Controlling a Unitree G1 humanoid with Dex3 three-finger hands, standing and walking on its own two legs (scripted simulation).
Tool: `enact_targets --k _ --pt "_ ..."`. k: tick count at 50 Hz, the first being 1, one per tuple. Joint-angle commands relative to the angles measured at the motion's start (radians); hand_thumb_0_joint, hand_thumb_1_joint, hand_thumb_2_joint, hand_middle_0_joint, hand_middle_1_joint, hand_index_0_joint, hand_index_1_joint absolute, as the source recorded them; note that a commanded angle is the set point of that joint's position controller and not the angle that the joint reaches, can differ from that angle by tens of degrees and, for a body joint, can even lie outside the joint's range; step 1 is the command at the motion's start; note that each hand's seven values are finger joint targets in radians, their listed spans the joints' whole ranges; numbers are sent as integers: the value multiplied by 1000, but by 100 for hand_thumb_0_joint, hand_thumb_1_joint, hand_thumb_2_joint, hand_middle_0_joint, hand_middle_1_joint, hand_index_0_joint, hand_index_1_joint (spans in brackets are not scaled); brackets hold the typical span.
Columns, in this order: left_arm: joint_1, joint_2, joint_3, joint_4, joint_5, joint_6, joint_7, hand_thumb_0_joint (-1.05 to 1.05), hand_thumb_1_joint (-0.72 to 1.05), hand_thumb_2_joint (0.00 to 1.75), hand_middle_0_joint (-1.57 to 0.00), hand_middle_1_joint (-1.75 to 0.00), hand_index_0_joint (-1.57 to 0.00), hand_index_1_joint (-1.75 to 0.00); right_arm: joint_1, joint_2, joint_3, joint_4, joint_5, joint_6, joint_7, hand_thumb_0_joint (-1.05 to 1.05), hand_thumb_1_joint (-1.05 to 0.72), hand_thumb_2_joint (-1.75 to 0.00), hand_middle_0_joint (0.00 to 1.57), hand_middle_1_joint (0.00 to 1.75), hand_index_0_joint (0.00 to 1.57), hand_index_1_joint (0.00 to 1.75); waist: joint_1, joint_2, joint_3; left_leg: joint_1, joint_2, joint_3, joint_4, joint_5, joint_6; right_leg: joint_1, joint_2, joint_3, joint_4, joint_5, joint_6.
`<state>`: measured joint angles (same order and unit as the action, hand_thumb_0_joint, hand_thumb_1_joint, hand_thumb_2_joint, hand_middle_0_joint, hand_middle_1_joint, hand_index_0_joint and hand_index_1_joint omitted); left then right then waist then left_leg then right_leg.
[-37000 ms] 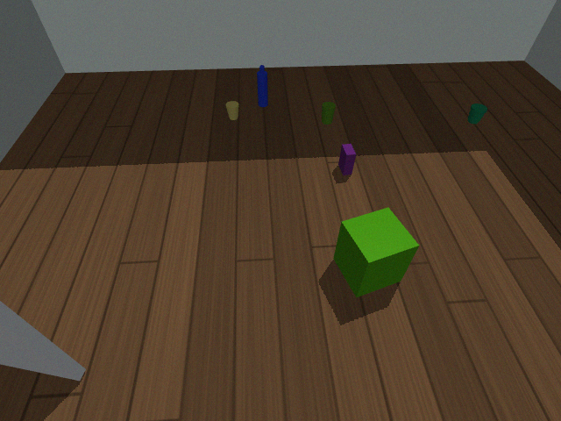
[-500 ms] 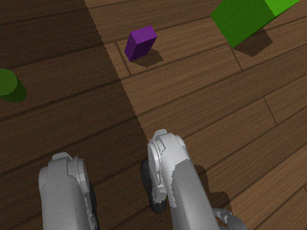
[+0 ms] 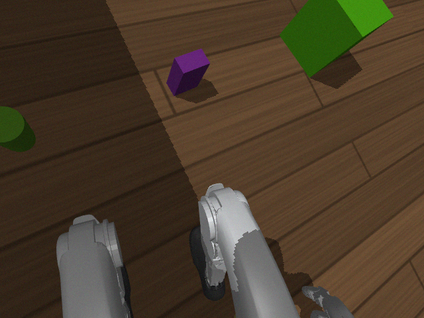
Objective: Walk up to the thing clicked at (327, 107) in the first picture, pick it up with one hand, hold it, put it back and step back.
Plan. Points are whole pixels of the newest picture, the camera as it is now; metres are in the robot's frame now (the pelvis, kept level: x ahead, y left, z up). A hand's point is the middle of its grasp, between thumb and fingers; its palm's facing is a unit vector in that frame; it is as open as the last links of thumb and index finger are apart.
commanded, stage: withdraw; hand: left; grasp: from above
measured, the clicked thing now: (12, 132) +0.55 +0.31 -0.34
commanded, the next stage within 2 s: go down in 1.06 s
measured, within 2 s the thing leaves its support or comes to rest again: neither
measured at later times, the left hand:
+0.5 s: hand out of the picture +0.53 +0.35 +0.01, palm faces -0.41 -0.06 -0.91, open 13.8 cm
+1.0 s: hand out of the picture +0.52 +0.33 -0.12, palm faces -0.45 -0.03 -0.89, open 13.0 cm
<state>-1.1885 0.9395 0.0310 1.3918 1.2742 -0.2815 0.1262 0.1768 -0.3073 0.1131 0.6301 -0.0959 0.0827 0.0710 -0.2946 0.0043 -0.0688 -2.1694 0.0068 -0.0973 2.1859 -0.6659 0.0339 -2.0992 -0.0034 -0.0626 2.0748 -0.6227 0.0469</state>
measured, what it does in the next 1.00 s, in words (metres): stands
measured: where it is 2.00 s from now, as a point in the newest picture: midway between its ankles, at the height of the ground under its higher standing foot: (167, 293)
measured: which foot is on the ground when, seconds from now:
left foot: down 0.00-1.00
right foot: down 0.00-1.00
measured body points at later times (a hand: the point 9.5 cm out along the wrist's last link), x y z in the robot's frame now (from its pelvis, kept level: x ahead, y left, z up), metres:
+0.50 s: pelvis +0.00 +0.00 +0.04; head +0.23 +0.06 +0.42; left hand +0.55 +0.35 +0.06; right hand +0.04 -0.27 -0.06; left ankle +0.08 +0.11 -0.37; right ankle +0.11 -0.14 -0.37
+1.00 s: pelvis -0.01 +0.00 -0.01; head +0.26 +0.06 +0.35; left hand +0.54 +0.33 -0.07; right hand +0.02 -0.28 -0.10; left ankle +0.08 +0.11 -0.37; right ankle +0.11 -0.14 -0.37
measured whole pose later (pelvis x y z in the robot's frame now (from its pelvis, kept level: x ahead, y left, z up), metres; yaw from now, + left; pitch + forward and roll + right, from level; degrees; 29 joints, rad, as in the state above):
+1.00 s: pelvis -0.01 +0.00 -0.01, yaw +0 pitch +37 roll -8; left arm -1.18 0.99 0.10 1.42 1.30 -0.31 0.15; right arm 0.20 -0.28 0.13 0.63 -0.10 0.09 0.06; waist -0.31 0.00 -0.02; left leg -2.19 0.02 -0.09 2.19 -0.65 0.03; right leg -2.13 0.01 -0.06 2.09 -0.60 0.05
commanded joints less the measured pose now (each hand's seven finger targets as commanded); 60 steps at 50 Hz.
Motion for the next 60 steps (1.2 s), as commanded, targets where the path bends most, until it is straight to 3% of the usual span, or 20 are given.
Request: enact_targets --k 1,5,7,13,16,19,20,22,25,31,36,43,45,51,55,56,57,58,59,60 --pt "-386 296 86 -141 26 48 104 0 -54 98 -11 -99 -11 -100 252 -237 -75 2 -5 -6 9 0 -92 -91 20 30 20 30 -6 432 -686 620 0 6 -243 220 -19 222 28 -75 -138 196 -85" --pt "-428 393 160 -279 9 103 116 0 -56 100 -9 -101 -9 -102 264 -249 -93 -37 6 -7 18 0 -92 -91 20 30 20 30 21 493 -899 689 0 28 -224 303 -14 327 30 -60 -122 262 -81" --pt "-391 425 189 -288 -11 135 101 0 -57 101 -8 -101 -8 -102 259 -249 -108 -44 20 -3 16 0 -92 -91 20 30 20 30 41 492 -899 686 -3 31 -238 281 -12 322 25 -47 -132 242 -81" --pt "-356 407 171 -404 -62 170 -22 0 -51 96 -13 -97 -13 -97 283 -234 -118 -36 38 22 -5 0 -92 -91 20 30 20 30 43 412 -874 609 -8 46 -282 157 2 395 33 -26 -223 150 -85" --pt "-332 322 127 -442 -112 164 -116 0 -50 96 -14 -96 -13 -97 303 -219 -116 -36 42 33 -18 0 -92 -91 20 30 20 30 22 356 -851 648 3 27 -323 178 7 423 36 -27 -277 170 -80" --pt "-285 303 104 -437 -136 139 -190 0 -48 94 -15 -94 -15 -95 289 -219 -111 -35 44 38 -37 0 -92 -90 20 30 20 30 22 309 -752 642 8 15 -352 159 4 414 37 -32 -322 149 -92" --pt "-256 243 67 -384 -140 133 -210 0 -46 93 -16 -93 -16 -93 291 -215 -103 -24 46 39 -40 0 -92 -90 20 30 20 30 6 309 -693 650 8 -2 -374 159 -2 383 34 -37 -327 142 -96" --pt "-279 251 77 -412 -159 109 -232 0 -44 91 -17 -92 -17 -92 277 -218 -103 -42 46 39 -52 0 -91 -90 20 30 20 30 7 296 -670 691 19 -16 -395 203 -4 388 35 -42 -344 170 -97" --pt "-251 193 25 -330 -162 83 -246 0 -40 88 -20 -88 -20 -88 266 -201 -82 -37 50 40 -62 0 -91 -90 20 30 20 30 0 278 -576 674 24 -25 -450 157 -7 391 37 -46 -365 152 -96" --pt "-274 237 19 -248 -137 28 -211 0 -36 84 -24 -84 -24 -83 237 -181 -55 -26 47 32 -77 0 -91 -90 20 30 20 30 8 278 -540 677 23 -1 -439 215 -1 395 40 -32 -363 198 -89" --pt "-291 250 24 -148 -86 -16 -149 0 -32 81 -26 -80 -26 -80 221 -185 -46 -30 31 27 -73 0 -91 -90 20 30 20 30 -3 276 -527 617 14 10 -402 185 3 339 40 -31 -327 169 -91" --pt "-343 336 88 -134 -13 -46 3 0 -33 82 -27 -80 -27 -80 234 -207 -56 -18 1 28 -38 0 -91 -90 20 30 20 30 -2 318 -668 579 3 33 -281 227 2 339 41 -40 -234 199 -79" --pt "-356 337 98 -139 -10 -40 44 0 -33 82 -27 -80 -27 -80 241 -216 -59 -7 -7 21 -24 0 -91 -90 20 30 20 30 -13 346 -689 582 3 28 -253 237 -2 324 39 -50 -206 206 -75" --pt "-327 396 160 -169 14 10 116 0 -36 84 -26 -81 -25 -82 261 -232 -76 -12 -13 -5 4 0 -91 -90 20 30 20 30 9 436 -790 623 2 24 -209 225 -11 280 33 -68 -136 188 -77" --pt "-296 446 211 -262 -16 47 127 0 -40 87 -21 -85 -21 -85 256 -233 -91 -22 -5 -17 14 0 -91 -90 20 30 20 30 32 440 -856 595 -1 42 -179 221 -4 327 29 -57 -122 197 -74" --pt "-291 442 213 -277 -28 57 126 0 -32 79 -15 -77 -15 -77 255 -232 -94 -22 -4 -21 15 0 -90 -90 20 30 20 30 33 444 -850 596 0 37 -181 215 -6 311 27 -59 -112 194 -75" --pt "-294 438 215 -300 -36 64 123 0 -40 87 -10 -85 -9 -85 248 -231 -95 -18 -1 -22 15 0 -92 -90 20 30 20 30 34 455 -854 589 1 38 -182 204 -6 303 29 -60 -109 186 -76" --pt "-288 428 208 -306 -48 71 116 0 -45 93 -15 -93 -16 -93 248 -227 -98 -20 3 -25 16 0 -91 -90 20 30 20 30 36 446 -853 586 0 39 -182 187 -4 304 31 -58 -116 174 -78" --pt "-280 409 199 -319 -44 75 108 0 -37 85 -16 -85 -15 -85 253 -227 -102 -11 6 -25 16 0 -90 -90 20 30 20 30 32 452 -850 584 1 38 -187 185 -6 302 30 -60 -115 173 -79" --pt "-260 391 194 -318 -51 83 98 0 -45 93 -9 -93 -8 -93 256 -225 -105 -8 10 -25 16 0 -92 -90 20 30 20 30 39 445 -839 589 -1 35 -191 190 -7 292 30 -59 -117 174 -81"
